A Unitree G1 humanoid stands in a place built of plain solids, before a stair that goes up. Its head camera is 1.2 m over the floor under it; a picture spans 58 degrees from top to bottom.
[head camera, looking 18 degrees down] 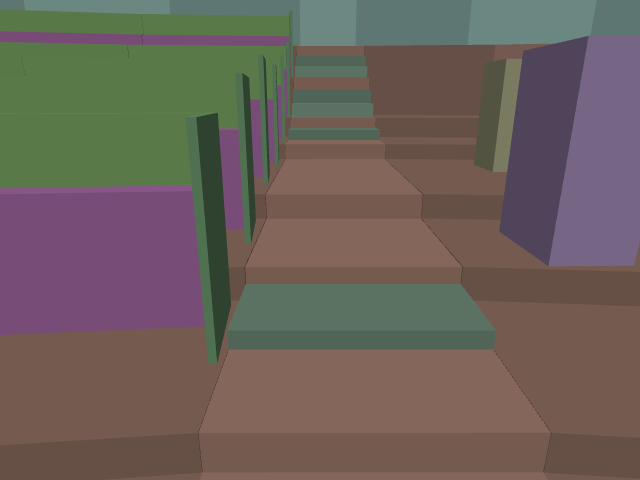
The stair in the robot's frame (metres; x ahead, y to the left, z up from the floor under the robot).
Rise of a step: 0.10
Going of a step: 0.49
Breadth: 1.15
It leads straight ahead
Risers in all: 3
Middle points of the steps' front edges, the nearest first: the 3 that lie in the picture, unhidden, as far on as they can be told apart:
1.15 -0.18 0.17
1.64 -0.18 0.26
2.13 -0.18 0.36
